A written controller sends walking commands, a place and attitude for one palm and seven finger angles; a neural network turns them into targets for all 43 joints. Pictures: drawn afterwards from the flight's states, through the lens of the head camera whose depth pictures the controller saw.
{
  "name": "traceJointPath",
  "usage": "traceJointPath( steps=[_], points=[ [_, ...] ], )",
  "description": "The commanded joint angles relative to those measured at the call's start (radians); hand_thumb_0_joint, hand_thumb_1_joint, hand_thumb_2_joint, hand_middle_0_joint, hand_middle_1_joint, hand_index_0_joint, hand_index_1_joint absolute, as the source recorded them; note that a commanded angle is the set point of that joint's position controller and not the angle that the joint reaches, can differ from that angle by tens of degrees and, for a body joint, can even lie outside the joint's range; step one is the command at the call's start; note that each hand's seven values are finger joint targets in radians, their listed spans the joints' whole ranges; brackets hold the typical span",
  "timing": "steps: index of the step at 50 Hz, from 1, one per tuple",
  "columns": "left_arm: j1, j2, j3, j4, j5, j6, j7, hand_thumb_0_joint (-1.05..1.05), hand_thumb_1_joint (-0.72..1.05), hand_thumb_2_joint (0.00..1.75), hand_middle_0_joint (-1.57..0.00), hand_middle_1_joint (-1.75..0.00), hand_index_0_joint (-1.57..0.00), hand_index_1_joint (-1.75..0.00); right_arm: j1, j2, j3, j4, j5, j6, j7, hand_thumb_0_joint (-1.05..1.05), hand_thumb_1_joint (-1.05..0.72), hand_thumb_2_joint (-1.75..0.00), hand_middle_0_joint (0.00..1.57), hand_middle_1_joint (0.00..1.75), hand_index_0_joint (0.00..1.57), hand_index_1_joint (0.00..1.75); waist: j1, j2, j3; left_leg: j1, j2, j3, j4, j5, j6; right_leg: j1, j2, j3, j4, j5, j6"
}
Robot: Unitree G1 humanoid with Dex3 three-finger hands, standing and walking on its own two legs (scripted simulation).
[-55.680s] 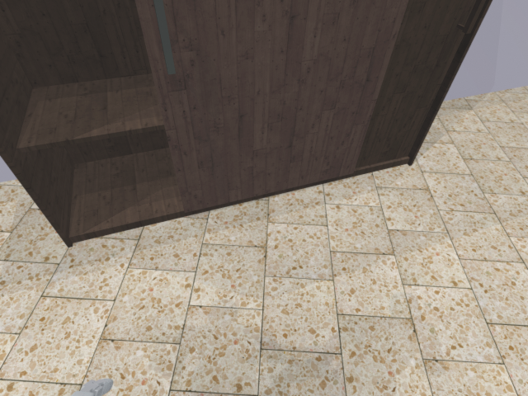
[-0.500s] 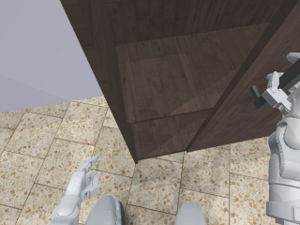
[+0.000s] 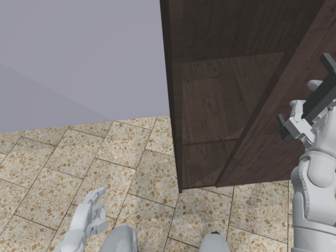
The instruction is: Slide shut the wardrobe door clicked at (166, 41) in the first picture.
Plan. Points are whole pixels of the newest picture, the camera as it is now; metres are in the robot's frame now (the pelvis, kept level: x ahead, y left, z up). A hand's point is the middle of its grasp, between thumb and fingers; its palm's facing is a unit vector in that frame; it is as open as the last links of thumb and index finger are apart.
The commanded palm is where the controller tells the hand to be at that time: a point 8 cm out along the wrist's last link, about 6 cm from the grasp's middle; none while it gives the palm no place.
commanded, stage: step sideways, sliding the door along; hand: right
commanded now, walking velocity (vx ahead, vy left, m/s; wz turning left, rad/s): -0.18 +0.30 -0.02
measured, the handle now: (303, 103) +0.36 -0.32 +0.10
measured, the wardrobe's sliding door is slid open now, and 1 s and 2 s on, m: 0.19 0.00 0.00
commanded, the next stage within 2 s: stop walking and hold the door there in 0.98 s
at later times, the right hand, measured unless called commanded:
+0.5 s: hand (223, 130) +0.31 -0.14 +0.11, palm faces +0.37 +0.93 -0.03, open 6.7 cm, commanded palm +0.28 -0.13 +0.10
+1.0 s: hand (197, 130) +0.32 -0.09 +0.11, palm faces +0.50 +0.86 -0.05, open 6.9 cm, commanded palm +0.28 -0.06 +0.10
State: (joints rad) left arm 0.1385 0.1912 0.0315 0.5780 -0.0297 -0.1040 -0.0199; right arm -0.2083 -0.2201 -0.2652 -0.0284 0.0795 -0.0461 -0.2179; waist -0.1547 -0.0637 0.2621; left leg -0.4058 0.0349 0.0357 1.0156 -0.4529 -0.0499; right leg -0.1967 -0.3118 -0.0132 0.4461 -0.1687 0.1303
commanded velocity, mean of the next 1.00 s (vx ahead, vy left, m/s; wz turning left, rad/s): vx -0.10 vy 0.30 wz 0.00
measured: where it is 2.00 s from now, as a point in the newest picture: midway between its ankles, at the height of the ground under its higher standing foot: outside the picture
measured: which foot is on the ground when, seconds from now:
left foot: up 0.00-0.10, down 0.12-0.28, up 0.30-0.70, down 0.72-0.90, up 0.92-1.00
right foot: down 0.00-0.12, up 0.14-0.26, down 0.28-0.72, up 0.74-0.88, down 0.90-1.00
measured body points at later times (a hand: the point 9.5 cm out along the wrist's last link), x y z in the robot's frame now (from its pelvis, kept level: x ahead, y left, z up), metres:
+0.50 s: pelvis -0.02 +0.08 +0.00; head +0.03 +0.04 +0.45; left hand +0.15 +0.30 -0.09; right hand +0.29 -0.19 +0.11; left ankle -0.02 +0.25 -0.64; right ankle +0.01 -0.06 -0.74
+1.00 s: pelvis -0.01 +0.17 -0.01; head +0.05 +0.14 +0.43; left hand +0.18 +0.40 -0.11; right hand +0.29 -0.13 +0.11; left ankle +0.00 +0.31 -0.68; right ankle -0.02 +0.04 -0.74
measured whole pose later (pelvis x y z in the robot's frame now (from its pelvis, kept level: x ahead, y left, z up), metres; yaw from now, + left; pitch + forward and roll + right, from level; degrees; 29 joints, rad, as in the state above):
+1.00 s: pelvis -0.01 +0.17 -0.01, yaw -2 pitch -4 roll +3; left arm 0.14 0.23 0.05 0.64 -0.03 -0.02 0.00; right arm -0.20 -0.24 -0.24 0.00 0.10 -0.04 -0.23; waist -0.09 -0.01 0.22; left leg -0.41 -0.01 0.02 1.03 -0.46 -0.01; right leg -0.20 -0.10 -0.03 0.60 -0.33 0.02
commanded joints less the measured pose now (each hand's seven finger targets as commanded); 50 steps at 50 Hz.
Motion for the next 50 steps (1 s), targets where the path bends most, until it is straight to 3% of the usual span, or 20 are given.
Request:
traceJointPath(
  steps=[1, 3, 5, 6, 9, 11, 13, 14, 15, 17, 23, 32, 35, 37, 39, 43, 44, 45, 47, 50],
  points=[
    [-0.030, 0.152, 0.055, -0.130, 0.003, -0.065, 0.003, 0.00, 0.90, 0.90, -0.20, -0.30, -0.20, -0.30, -0.334, -0.039, 0.256, -0.349, -0.067, -0.171, 0.123, 0.00, -0.90, -0.90, 0.45, 1.40, 0.45, 1.40, 0.204, -0.349, -0.470, 0.050, -0.067, 0.096, -0.353, 0.084, 0.007, 0.367, -0.040, -0.005, 0.043, 0.589, -0.204],
    [-0.050, 0.142, 0.049, -0.139, -0.013, -0.067, -0.003, 0.00, 0.90, 0.90, -0.20, -0.30, -0.20, -0.30, -0.314, -0.060, 0.235, -0.342, -0.068, -0.193, 0.122, 0.00, -0.90, -0.90, 0.45, 1.40, 0.45, 1.40, 0.179, -0.265, -0.475, 0.212, -0.042, 0.090, -0.567, 0.282, 0.014, 0.278, -0.027, 0.006, 0.154, 0.483, -0.197],
    [-0.041, 0.082, 0.028, -0.147, -0.040, -0.056, -0.001, 0.00, 0.90, 0.90, -0.20, -0.30, -0.20, -0.30, -0.310, -0.142, 0.195, -0.353, -0.076, -0.189, 0.116, 0.00, -0.90, -0.90, 0.45, 1.40, 0.45, 1.40, 0.163, 0.076, -0.520, 0.386, 0.088, -0.018, -0.712, 0.733, 0.054, 0.126, 0.114, -0.053, 0.395, 0.152, -0.226],
    [-0.062, 0.068, 0.016, -0.146, -0.040, -0.048, 0.007, 0.00, 0.90, 0.90, -0.20, -0.30, -0.20, -0.30, -0.306, -0.205, 0.165, -0.323, -0.077, -0.173, 0.105, 0.00, -0.90, -0.90, 0.45, 1.40, 0.45, 1.40, 0.169, 0.256, -0.503, 0.475, 0.231, -0.186, -0.621, 1.088, 0.151, -0.119, 0.208, -0.069, 0.533, -0.310, -0.196],
    [-0.074, 0.121, 0.035, -0.085, -0.030, -0.035, 0.027, 0.00, 0.90, 0.90, -0.20, -0.30, -0.20, -0.30, -0.331, -0.138, 0.193, -0.368, -0.020, -0.152, 0.095, 0.00, -0.90, -0.90, 0.45, 1.40, 0.45, 1.40, 0.142, 0.376, -0.495, 0.302, 0.292, -0.313, -0.584, 0.888, 0.269, -0.174, 0.237, 0.093, 0.775, -0.444, -0.127],
    [-0.088, 0.101, 0.007, -0.060, -0.024, -0.011, 0.034, 0.00, 0.90, 0.90, -0.20, -0.30, -0.20, -0.30, -0.387, -0.064, 0.241, -0.415, -0.008, -0.165, 0.089, 0.00, -0.90, -0.90, 0.45, 1.40, 0.45, 1.40, 0.189, 0.242, -0.493, 0.351, 0.225, -0.119, -0.445, 0.859, 0.227, -0.109, 0.209, 0.070, 0.344, -0.352, -0.134],
    [-0.085, 0.136, 0.039, -0.070, -0.017, 0.015, 0.041, 0.00, 0.90, 0.90, -0.20, -0.30, -0.20, -0.30, -0.320, -0.049, 0.259, -0.388, -0.013, -0.180, 0.098, 0.00, -0.90, -0.90, 0.45, 1.40, 0.45, 1.40, 0.205, -0.025, -0.483, 0.181, 0.091, -0.002, -0.180, 0.537, 0.104, 0.167, 0.165, 0.039, -0.120, 0.145, -0.133],
    [-0.109, 0.186, 0.067, -0.102, -0.002, 0.010, 0.034, 0.00, 0.90, 0.90, -0.20, -0.30, -0.20, -0.30, -0.293, -0.022, 0.284, -0.415, -0.016, -0.184, 0.105, 0.00, -0.90, -0.90, 0.45, 1.40, 0.45, 1.40, 0.160, -0.307, -0.495, -0.135, -0.009, 0.014, -0.032, -0.001, 0.042, 0.377, -0.114, 0.380, -0.109, 0.566, -0.195],
    [-0.111, 0.192, 0.053, -0.113, 0.003, 0.013, 0.025, 0.00, 0.90, 0.90, -0.20, -0.30, -0.20, -0.30, -0.269, 0.019, 0.322, -0.398, -0.025, -0.180, 0.113, 0.00, -0.90, -0.90, 0.45, 1.40, 0.45, 1.40, 0.158, -0.215, -0.566, -0.124, -0.026, -0.104, 0.104, -0.095, 0.038, 0.358, -0.199, 0.528, -0.112, 0.513, -0.230],
    [-0.131, 0.145, 0.041, -0.126, 0.007, 0.032, 0.027, 0.00, 0.90, 0.90, -0.20, -0.30, -0.20, -0.30, -0.348, 0.028, 0.351, -0.455, -0.021, -0.176, 0.124, 0.00, -0.90, -0.90, 0.45, 1.40, 0.45, 1.40, 0.179, -0.103, -0.497, -0.141, -0.016, -0.133, 0.230, -0.023, 0.033, 0.241, -0.192, 0.505, -0.162, 0.251, -0.338],
    [-0.058, 0.167, 0.042, -0.095, 0.004, 0.037, 0.010, 0.00, 0.90, 0.90, -0.20, -0.30, -0.20, -0.30, -0.323, 0.054, 0.388, -0.336, -0.035, -0.100, 0.132, 0.00, -0.90, -0.90, 0.45, 1.40, 0.45, 1.40, 0.169, -0.254, -0.480, -0.171, -0.024, -0.008, 0.098, 0.081, 0.016, 0.348, -0.030, 0.106, -0.069, 0.383, -0.241],
    [-0.059, 0.148, 0.030, -0.128, -0.006, 0.011, 0.011, 0.00, 0.90, 0.90, -0.20, -0.30, -0.20, -0.30, -0.304, -0.001, 0.326, -0.316, -0.035, -0.126, 0.131, 0.00, -0.90, -0.90, 0.45, 1.40, 0.45, 1.40, 0.183, -0.273, -0.425, 0.127, -0.045, 0.052, -0.454, 0.158, 0.022, 0.260, -0.048, 0.068, 0.018, 0.506, -0.206],
    [-0.060, 0.097, 0.012, -0.138, -0.033, 0.006, 0.007, 0.00, 0.90, 0.90, -0.20, -0.30, -0.20, -0.30, -0.314, -0.013, 0.341, -0.345, -0.047, -0.141, 0.137, 0.00, -0.90, -0.90, 0.45, 1.40, 0.45, 1.40, 0.166, -0.001, -0.473, 0.357, 0.042, 0.002, -0.698, 0.556, 0.049, 0.126, 0.085, -0.006, 0.255, 0.200, -0.150],
    [-0.107, 0.062, 0.001, -0.143, -0.040, -0.008, 0.022, 0.00, 0.90, 0.90, -0.20, -0.30, -0.20, -0.30, -0.314, -0.083, 0.299, -0.359, -0.040, -0.128, 0.115, 0.00, -0.90, -0.90, 0.45, 1.40, 0.45, 1.40, 0.162, 0.264, -0.517, 0.431, 0.263, -0.235, -0.612, 1.037, 0.185, -0.150, 0.247, -0.023, 0.498, -0.418, -0.131],
    [-0.068, 0.122, 0.041, -0.097, -0.032, -0.007, 0.038, 0.00, 0.90, 0.90, -0.20, -0.30, -0.20, -0.30, -0.257, -0.070, 0.281, -0.315, -0.010, -0.115, 0.103, 0.00, -0.90, -0.90, 0.45, 1.40, 0.45, 1.40, 0.139, 0.355, -0.514, 0.358, 0.292, -0.322, -0.616, 0.926, 0.254, -0.156, 0.264, 0.077, 0.685, -0.439, -0.128],
    [-0.078, 0.106, 0.018, -0.069, -0.025, 0.024, 0.049, 0.00, 0.90, 0.90, -0.20, -0.30, -0.20, -0.30, -0.318, -0.026, 0.284, -0.382, -0.001, -0.159, 0.085, 0.00, -0.90, -0.90, 0.45, 1.40, 0.45, 1.40, 0.195, 0.117, -0.554, 0.431, 0.174, -0.049, -0.311, 0.903, 0.160, 0.025, 0.214, -0.026, -0.070, -0.003, -0.123],
    [-0.088, 0.136, 0.043, -0.093, -0.017, 0.028, 0.053, 0.00, 0.90, 0.90, -0.20, -0.30, -0.20, -0.30, -0.304, -0.038, 0.282, -0.408, 0.001, -0.168, 0.088, 0.00, -0.90, -0.90, 0.45, 1.40, 0.45, 1.40, 0.189, -0.030, -0.544, 0.207, 0.091, 0.004, -0.203, 0.618, 0.085, 0.260, 0.077, 0.092, -0.095, 0.393, -0.160],
    [-0.095, 0.173, 0.062, -0.119, -0.007, 0.029, 0.044, 0.00, 0.90, 0.90, -0.20, -0.30, -0.20, -0.30, -0.272, -0.007, 0.308, -0.430, -0.001, -0.169, 0.096, 0.00, -0.90, -0.90, 0.45, 1.40, 0.45, 1.40, 0.150, -0.263, -0.561, -0.086, 0.008, 0.001, -0.084, 0.028, 0.038, 0.465, -0.174, 0.384, -0.037, 0.935, -0.243],
    [-0.110, 0.182, 0.052, -0.136, -0.011, 0.037, 0.023, 0.00, 0.90, 0.90, -0.20, -0.30, -0.20, -0.30, -0.279, 0.040, 0.337, -0.407, -0.025, -0.159, 0.107, 0.00, -0.90, -0.90, 0.45, 1.40, 0.45, 1.40, 0.156, -0.152, -0.543, -0.107, -0.026, -0.106, 0.152, -0.096, 0.029, 0.359, -0.223, 0.344, -0.052, 0.745, -0.336],
    [-0.081, 0.170, 0.050, -0.101, -0.003, 0.034, 0.011, 0.00, 0.90, 0.90, -0.20, -0.30, -0.20, -0.30, -0.307, 0.003, 0.328, -0.442, -0.031, -0.146, 0.104, 0.00, -0.90, -0.90, 0.45, 1.40, 0.45, 1.40, 0.174, -0.217, -0.456, -0.175, -0.014, -0.069, 0.161, -0.006, 0.032, 0.372, -0.098, 0.197, -0.035, 0.667, -0.288]
  ],
)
